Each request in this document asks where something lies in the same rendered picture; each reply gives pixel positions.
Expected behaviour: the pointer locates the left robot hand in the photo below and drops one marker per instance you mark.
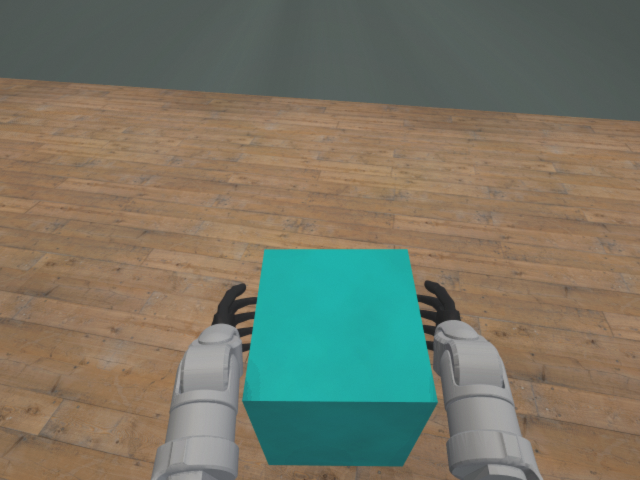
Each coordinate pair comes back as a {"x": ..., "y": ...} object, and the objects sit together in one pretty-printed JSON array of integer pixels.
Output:
[{"x": 227, "y": 308}]

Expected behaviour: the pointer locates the right robot hand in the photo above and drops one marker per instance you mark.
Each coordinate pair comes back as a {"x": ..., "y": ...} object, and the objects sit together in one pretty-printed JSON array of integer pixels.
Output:
[{"x": 443, "y": 304}]

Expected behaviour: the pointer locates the robot right forearm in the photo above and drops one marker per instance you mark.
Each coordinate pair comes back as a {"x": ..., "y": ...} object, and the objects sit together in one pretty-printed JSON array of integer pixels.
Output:
[{"x": 485, "y": 438}]

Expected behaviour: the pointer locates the carton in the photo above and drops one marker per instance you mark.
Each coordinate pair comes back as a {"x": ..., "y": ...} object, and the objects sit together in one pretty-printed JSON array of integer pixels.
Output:
[{"x": 338, "y": 371}]

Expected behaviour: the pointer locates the robot left forearm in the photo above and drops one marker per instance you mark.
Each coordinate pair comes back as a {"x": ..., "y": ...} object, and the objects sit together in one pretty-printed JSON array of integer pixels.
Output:
[{"x": 200, "y": 438}]

